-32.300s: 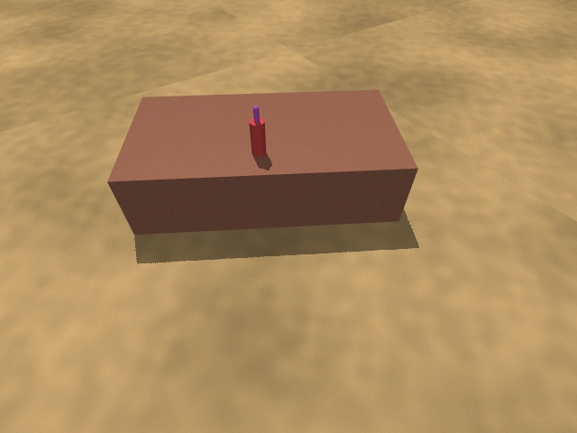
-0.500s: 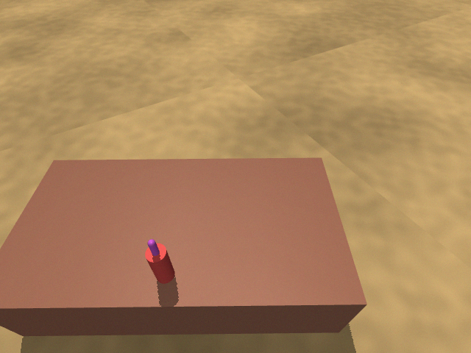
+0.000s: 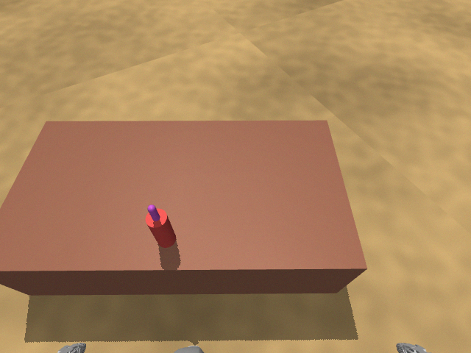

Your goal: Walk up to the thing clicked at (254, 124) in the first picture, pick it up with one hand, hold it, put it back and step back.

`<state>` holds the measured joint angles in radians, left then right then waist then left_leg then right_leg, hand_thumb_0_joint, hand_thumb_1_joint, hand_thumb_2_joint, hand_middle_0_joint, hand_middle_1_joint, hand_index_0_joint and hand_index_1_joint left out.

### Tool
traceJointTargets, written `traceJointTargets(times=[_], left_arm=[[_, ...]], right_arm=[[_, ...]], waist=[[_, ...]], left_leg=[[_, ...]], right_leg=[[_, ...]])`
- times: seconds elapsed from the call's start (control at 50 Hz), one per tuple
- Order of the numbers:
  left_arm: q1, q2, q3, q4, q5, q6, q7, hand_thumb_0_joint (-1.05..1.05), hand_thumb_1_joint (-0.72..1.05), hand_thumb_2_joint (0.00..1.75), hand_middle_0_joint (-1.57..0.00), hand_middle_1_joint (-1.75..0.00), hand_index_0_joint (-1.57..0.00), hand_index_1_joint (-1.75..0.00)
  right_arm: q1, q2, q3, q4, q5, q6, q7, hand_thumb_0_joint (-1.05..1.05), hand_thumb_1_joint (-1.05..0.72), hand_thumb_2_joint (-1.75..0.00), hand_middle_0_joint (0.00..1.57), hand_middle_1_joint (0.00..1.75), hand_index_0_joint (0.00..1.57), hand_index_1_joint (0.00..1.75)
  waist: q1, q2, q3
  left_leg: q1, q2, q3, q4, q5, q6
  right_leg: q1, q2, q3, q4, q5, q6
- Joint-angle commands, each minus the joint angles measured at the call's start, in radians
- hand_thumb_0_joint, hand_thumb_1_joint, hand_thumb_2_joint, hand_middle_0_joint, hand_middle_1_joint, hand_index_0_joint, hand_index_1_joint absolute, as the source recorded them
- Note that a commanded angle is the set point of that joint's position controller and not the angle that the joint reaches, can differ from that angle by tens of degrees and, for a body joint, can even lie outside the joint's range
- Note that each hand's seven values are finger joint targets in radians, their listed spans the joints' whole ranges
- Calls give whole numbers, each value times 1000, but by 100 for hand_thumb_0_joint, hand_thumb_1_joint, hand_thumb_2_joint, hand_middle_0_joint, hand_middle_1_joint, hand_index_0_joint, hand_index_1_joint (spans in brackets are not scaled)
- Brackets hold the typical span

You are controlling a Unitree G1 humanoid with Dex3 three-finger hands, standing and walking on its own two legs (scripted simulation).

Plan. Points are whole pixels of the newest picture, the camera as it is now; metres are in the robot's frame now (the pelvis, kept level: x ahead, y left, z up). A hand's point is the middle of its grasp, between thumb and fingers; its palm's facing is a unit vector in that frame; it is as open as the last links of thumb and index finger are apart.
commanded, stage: step back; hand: left
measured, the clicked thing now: (159, 224) +0.49 +0.23 -0.33
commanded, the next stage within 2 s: none
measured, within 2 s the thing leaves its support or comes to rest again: neither
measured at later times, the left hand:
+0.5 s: hand out of the picture +0.03 +0.29 -0.17, palm faces -0.10 -0.93 -0.37, open 7.4 cm
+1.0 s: hand out of the picture -0.07 +0.30 -0.16, palm faces +0.00 -0.93 -0.36, open 7.4 cm
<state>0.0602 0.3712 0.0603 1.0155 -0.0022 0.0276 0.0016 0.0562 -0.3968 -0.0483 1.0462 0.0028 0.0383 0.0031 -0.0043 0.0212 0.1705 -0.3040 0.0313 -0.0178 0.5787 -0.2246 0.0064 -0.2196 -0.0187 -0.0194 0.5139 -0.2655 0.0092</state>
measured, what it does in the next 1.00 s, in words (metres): walks backwards: right foot, then left foot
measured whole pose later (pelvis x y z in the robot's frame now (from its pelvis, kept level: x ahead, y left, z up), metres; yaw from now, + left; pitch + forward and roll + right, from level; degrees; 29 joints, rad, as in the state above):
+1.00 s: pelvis -0.22 +0.04 -0.01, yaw -1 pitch -3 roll +1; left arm 0.07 0.39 0.08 0.78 0.01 0.07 0.01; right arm 0.19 -0.36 -0.05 0.91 -0.03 0.03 -0.01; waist 0.01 -0.07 0.21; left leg -0.23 -0.06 -0.01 0.64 -0.36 0.03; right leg -0.43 -0.04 0.05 0.78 -0.38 -0.01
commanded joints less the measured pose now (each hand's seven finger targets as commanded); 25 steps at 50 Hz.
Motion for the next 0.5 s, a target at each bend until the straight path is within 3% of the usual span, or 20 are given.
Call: traceJointTargets(times=[0.0, 0.02, 0.04, 0.06, 0.08, 0.1, 0.12, 0.14, 0.16, 0.2, 0.22, 0.26, 0.3, 0.36, 0.4, 0.48], left_arm=[[-74, 287, 60, -132, 26, -9, 21, 0, 90, 90, -20, -30, -20, -30], [-89, 289, 60, -147, 28, -6, 19, 0, 90, 90, -20, -30, -20, -30], [-111, 287, 59, -158, 27, -3, 18, 0, 90, 90, -20, -30, -20, -30], [-113, 273, 56, -169, 24, 2, 19, 0, 90, 90, -20, -30, -20, -30], [-95, 237, 49, -179, 14, 7, 20, 0, 90, 90, -20, -30, -20, -30], [-82, 180, 38, -184, 3, 14, 27, 0, 90, 90, -20, -30, -20, -30], [-32, 181, 43, -174, 11, 23, 38, 0, 90, 90, -20, -30, -20, -30], [-2, 179, 39, -169, 9, 25, 44, 0, 90, 90, -20, -30, -20, -30], [1, 186, 38, -163, 10, 26, 47, 0, 90, 90, -20, -30, -20, -30], [38, 203, 41, -146, 1, 26, 44, 0, 90, 90, -20, -30, -20, -30], [78, 200, 41, -143, 0, 28, 40, 0, 90, 90, -20, -30, -20, -30], [94, 208, 52, -152, 11, 27, 34, 0, 90, 90, -20, -30, -20, -30], [78, 201, 51, -175, 16, 22, 31, 0, 90, 90, -20, -30, -20, -30], [64, 194, 52, -202, 15, 14, 28, 0, 90, 90, -20, -30, -20, -30], [80, 190, 54, -205, 15, 11, 27, 0, 90, 90, -20, -30, -20, -30], [156, 187, 62, -175, 20, 1, 15, 0, 90, 90, -20, -30, -20, -30]], right_arm=[[89, -166, -49, -77, -8, 1, 2, 0, -90, -90, 20, 30, 20, 30], [117, -169, -51, -80, -10, 2, 7, 0, -90, -90, 20, 30, 20, 30], [143, -168, -52, -78, -8, 0, 9, 0, -90, -90, 20, 30, 20, 30], [151, -185, -58, -81, -8, -6, 9, 0, -90, -90, 20, 30, 20, 30], [144, -230, -65, -93, -12, -14, 5, 0, -90, -90, 20, 30, 20, 30], [132, -291, -78, -103, -23, -24, 2, 0, -90, -90, 20, 30, 20, 30], [129, -312, -82, -111, -30, -33, -3, 0, -90, -90, 20, 30, 20, 30], [114, -317, -82, -124, -31, -37, -10, 0, -90, -90, 20, 30, 20, 30], [92, -309, -85, -139, -31, -37, -17, 0, -90, -90, 20, 30, 20, 30], [16, -256, -73, -167, -40, -38, -28, 0, -90, -90, 20, 30, 20, 30], [2, -240, -69, -178, -38, -40, -33, 0, -90, -90, 20, 30, 20, 30], [37, -217, -67, -195, -33, -41, -35, 0, -90, -90, 20, 30, 20, 30], [81, -201, -70, -198, -27, -41, -39, 0, -90, -90, 20, 30, 20, 30], [113, -216, -76, -202, -27, -38, -39, 0, -90, -90, 20, 30, 20, 30], [112, -229, -78, -216, -30, -35, -38, 0, -90, -90, 20, 30, 20, 30], [62, -243, -76, -235, -30, -21, -29, 0, -90, -90, 20, 30, 20, 30]], waist=[[-17, -215, -231], [-30, -231, -222], [-43, -227, -212], [-47, -177, -203], [-47, -18, -196], [-45, 162, -170], [-25, 128, -199], [-19, 133, -206], [-19, 143, -213], [19, 135, -207], [36, 140, -218], [20, 107, -238], [-5, 75, -249], [-36, 91, -243], [-38, 120, -247], [-12, 148, -261]], left_leg=[[97, -62, -9, 234, -180, 45], [116, -57, -11, 226, -192, 50], [125, -45, -11, 184, -136, 50], [125, -18, -30, 113, 64, 58], [78, 102, -151, -69, 324, 99], [117, 238, -372, -205, 541, 141], [152, 294, -435, -199, 607, 186], [161, 324, -456, -189, 660, 219], [145, 316, -441, -196, 609, 213], [168, 222, -274, -151, 552, 178], [183, 207, -238, -146, 525, 186], [222, 206, -235, -139, 497, 203], [285, 193, -210, -123, 490, 199], [335, 222, -215, -110, 480, 235], [313, 251, -220, -109, 468, 251], [177, 221, -185, -95, 290, 202]], right_leg=[[-56, -289, 225, -74, 429, -237], [-108, -290, 220, -63, 385, -232], [-123, -268, 190, -31, 343, -211], [-127, -213, 154, 35, 279, -171], [-110, -80, 72, 215, 161, -101], [-213, 105, 55, 400, -149, -46], [-236, 127, 165, 523, -375, -48], [-260, 129, 200, 607, -401, -45], [-263, 126, 239, 652, -380, -49], [-276, 111, 248, 687, -297, -47], [-281, 116, 233, 712, -252, -39], [-265, 119, 215, 721, -231, -9], [-287, 112, 209, 651, -216, 8], [-283, 86, 185, 501, -246, 26], [-238, 62, 150, 420, -254, 25], [-64, 38, 67, 160, -167, -4]])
